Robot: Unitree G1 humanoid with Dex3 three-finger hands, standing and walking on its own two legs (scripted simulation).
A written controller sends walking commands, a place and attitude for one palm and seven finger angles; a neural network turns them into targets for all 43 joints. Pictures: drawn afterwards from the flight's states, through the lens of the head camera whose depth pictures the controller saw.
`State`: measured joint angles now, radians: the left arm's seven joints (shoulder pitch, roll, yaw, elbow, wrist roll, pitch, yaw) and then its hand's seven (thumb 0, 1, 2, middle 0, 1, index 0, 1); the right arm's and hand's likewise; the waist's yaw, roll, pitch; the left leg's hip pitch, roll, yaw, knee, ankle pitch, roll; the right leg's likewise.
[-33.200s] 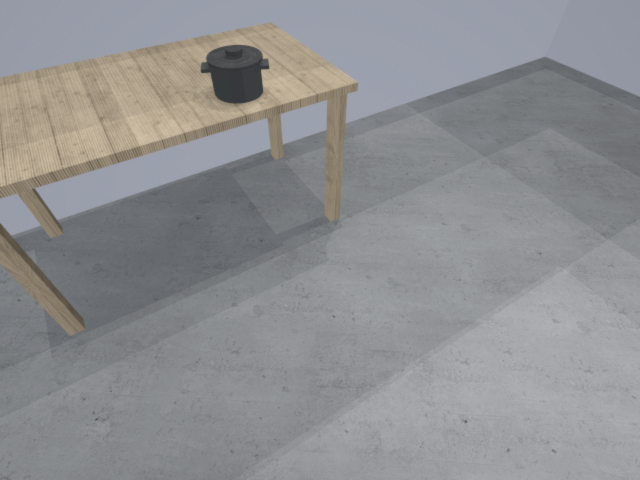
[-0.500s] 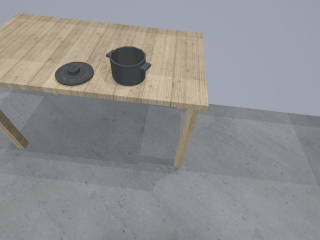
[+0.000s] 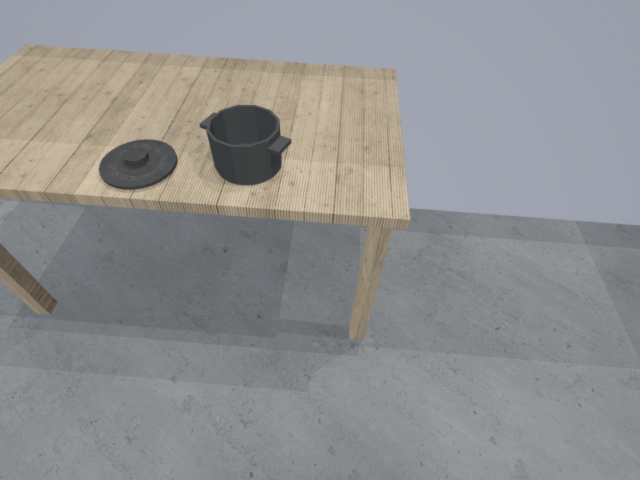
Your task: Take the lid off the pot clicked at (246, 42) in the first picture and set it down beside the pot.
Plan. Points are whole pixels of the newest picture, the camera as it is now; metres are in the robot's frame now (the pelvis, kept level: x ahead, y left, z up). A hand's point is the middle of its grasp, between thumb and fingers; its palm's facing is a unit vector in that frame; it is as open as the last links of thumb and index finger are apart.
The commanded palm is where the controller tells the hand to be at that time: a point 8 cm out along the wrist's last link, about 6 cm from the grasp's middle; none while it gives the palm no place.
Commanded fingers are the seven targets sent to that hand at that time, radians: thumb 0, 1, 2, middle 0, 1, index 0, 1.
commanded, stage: let the arm hang, fingers relaxed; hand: left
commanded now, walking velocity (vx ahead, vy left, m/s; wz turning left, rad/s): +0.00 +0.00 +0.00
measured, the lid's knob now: (136, 156) +0.75 +0.45 -0.09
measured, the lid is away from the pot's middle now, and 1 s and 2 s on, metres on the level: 0.25 0.25 0.25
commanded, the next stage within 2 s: look to check the result in 1.04 s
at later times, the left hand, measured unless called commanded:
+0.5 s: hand out of the picture -0.01 +0.15 -0.18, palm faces +0.03 -0.99 -0.16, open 7.4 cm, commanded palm none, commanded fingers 0.00 0.90 0.90 -0.20 -0.30 -0.20 -0.30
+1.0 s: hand out of the picture +0.02 +0.16 -0.18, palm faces +0.04 -0.98 -0.18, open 7.3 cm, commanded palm none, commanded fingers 0.00 0.90 0.90 -0.20 -0.30 -0.20 -0.30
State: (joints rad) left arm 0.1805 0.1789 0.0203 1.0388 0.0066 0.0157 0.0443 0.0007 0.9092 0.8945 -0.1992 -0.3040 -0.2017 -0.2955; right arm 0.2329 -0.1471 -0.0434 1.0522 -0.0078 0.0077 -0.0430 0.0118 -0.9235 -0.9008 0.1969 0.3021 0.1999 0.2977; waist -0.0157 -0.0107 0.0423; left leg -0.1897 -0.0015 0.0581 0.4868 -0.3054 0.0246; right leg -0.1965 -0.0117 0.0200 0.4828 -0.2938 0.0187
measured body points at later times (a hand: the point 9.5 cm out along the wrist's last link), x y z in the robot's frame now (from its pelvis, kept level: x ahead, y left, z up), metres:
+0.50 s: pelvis +0.00 -0.01 +0.00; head +0.03 +0.00 +0.45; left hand -0.01 +0.20 -0.16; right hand -0.02 -0.22 -0.16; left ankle -0.03 +0.10 -0.74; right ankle -0.02 -0.13 -0.74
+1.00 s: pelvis +0.02 +0.00 +0.00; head +0.04 +0.01 +0.45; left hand +0.02 +0.22 -0.16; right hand +0.00 -0.21 -0.16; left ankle -0.03 +0.10 -0.74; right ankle -0.02 -0.13 -0.74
